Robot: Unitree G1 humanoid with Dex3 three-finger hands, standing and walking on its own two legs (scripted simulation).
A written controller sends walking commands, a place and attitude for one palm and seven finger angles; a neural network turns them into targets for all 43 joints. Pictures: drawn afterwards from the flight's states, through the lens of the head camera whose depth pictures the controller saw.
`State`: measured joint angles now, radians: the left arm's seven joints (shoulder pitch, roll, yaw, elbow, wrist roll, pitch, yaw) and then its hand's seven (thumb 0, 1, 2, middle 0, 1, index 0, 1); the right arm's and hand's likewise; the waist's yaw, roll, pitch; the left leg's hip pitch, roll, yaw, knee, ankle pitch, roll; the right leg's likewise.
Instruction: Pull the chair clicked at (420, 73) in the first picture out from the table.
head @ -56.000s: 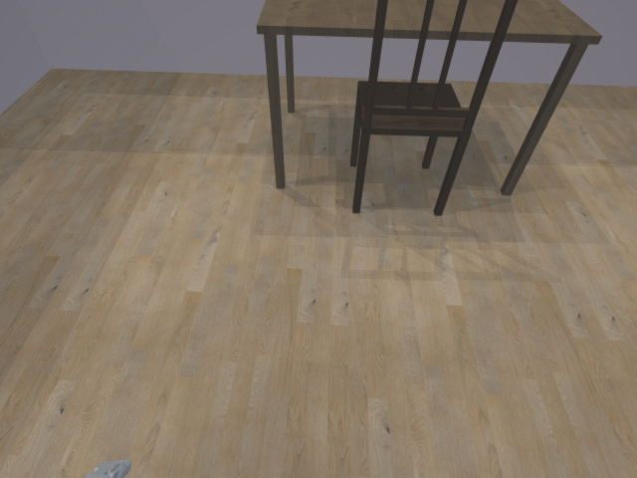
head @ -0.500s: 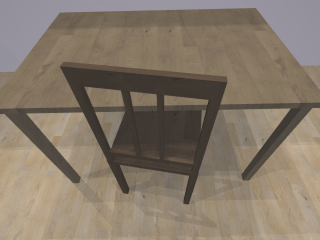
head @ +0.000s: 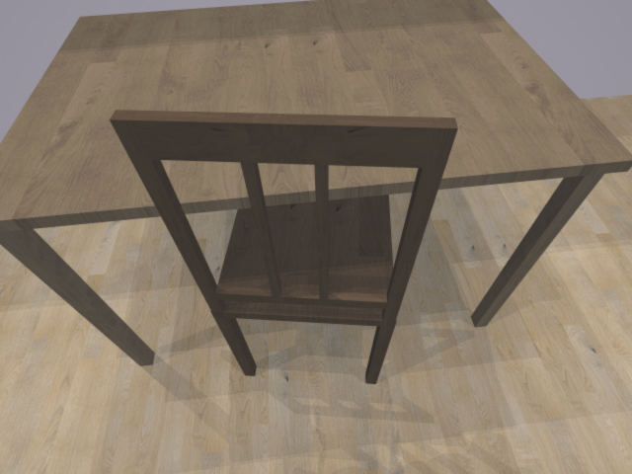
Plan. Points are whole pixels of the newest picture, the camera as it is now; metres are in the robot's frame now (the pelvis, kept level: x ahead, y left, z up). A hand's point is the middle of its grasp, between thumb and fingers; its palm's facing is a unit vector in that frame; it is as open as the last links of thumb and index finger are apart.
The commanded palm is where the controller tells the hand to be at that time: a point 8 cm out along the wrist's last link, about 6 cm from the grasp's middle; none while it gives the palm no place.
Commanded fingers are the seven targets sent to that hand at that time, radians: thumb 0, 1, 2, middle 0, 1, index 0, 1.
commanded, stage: shuffle to correct the standing spot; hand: left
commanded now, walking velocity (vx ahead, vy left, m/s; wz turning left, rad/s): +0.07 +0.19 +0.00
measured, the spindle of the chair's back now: (265, 240) +0.47 +0.12 -0.04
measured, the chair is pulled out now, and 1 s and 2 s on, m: -0.05 -0.05 -0.05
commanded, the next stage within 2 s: come to a stop and stand still in 0.42 s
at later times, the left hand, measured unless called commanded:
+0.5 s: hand out of the picture +0.04 +0.25 -0.15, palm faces -0.03 -0.95 -0.30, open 7.4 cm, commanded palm none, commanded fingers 0.00 0.90 0.90 -0.20 -0.30 -0.20 -0.30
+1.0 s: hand out of the picture +0.09 +0.27 -0.15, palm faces -0.13 -0.96 -0.24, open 7.4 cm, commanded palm none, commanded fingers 0.00 0.90 0.90 -0.20 -0.30 -0.20 -0.30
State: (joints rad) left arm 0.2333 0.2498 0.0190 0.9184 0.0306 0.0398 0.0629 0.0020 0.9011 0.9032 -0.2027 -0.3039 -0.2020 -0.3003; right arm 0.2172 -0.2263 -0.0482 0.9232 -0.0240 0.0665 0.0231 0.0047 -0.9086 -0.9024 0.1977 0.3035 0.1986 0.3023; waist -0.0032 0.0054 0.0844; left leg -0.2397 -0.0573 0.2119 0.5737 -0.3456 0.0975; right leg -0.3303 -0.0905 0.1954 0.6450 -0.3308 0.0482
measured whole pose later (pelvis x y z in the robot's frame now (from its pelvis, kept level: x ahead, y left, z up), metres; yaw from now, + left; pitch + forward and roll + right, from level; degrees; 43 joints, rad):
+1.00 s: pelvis +0.02 +0.09 +0.01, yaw -5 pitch +1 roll +0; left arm 0.24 0.18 -0.02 0.96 0.02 0.03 0.02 0.00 0.90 0.90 -0.20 -0.30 -0.20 -0.30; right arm 0.25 -0.19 -0.03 1.07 -0.01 0.04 -0.01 0.00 -0.92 -0.90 0.20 0.30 0.20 0.30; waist -0.04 0.03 0.03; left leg -0.30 0.04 0.03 0.63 -0.34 -0.02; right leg -0.23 0.05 -0.03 0.52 -0.30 -0.07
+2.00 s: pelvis +0.01 +0.14 +0.02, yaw -3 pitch -1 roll +0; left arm 0.33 0.16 -0.01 1.08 0.02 -0.01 0.04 0.00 0.91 0.90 -0.20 -0.30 -0.20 -0.30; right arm 0.27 -0.16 0.00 1.09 -0.01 -0.01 -0.02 0.01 -0.92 -0.90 0.20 0.30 0.20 0.30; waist 0.00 -0.02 0.02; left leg -0.20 -0.06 0.02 0.45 -0.23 0.06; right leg -0.19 -0.03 -0.03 0.46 -0.25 0.02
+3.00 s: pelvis +0.01 +0.13 +0.02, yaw -4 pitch -1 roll +0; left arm 0.33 0.15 -0.02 1.09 0.02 -0.01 0.04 0.00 0.91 0.90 -0.20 -0.30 -0.20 -0.30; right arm 0.27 -0.14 0.01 1.15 0.00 -0.02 -0.02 0.01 -0.91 -0.90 0.20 0.30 0.20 0.30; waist 0.01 -0.02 0.03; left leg -0.17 -0.04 0.04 0.41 -0.22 0.04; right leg -0.17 -0.02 -0.02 0.44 -0.24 0.00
